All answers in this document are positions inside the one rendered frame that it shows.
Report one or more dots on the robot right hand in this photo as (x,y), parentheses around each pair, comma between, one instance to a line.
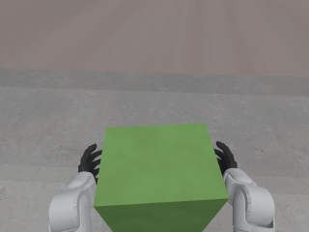
(226,160)

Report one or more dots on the robot left hand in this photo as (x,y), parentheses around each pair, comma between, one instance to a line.
(87,164)

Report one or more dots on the carton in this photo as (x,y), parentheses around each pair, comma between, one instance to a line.
(161,178)

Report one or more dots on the robot right forearm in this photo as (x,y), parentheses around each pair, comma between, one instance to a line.
(253,206)

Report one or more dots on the robot left forearm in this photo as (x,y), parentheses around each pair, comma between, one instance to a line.
(70,209)

